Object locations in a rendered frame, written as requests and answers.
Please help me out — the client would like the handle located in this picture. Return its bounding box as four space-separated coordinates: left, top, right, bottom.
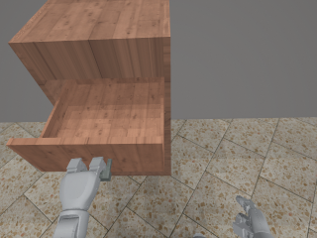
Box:
81 159 113 181

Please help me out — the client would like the robot right shin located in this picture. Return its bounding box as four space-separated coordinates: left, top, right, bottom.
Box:
193 233 203 237

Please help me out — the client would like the cabinet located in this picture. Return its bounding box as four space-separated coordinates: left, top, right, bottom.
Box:
8 0 171 177

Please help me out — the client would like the drawer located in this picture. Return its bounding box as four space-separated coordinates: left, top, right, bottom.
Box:
6 76 164 172

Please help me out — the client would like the left robot hand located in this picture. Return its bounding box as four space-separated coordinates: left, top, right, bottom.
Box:
59 157 107 211

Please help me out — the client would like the right robot hand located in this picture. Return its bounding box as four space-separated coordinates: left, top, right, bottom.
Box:
232 195 271 238

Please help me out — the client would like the left robot forearm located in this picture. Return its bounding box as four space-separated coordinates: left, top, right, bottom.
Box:
53 208 90 238

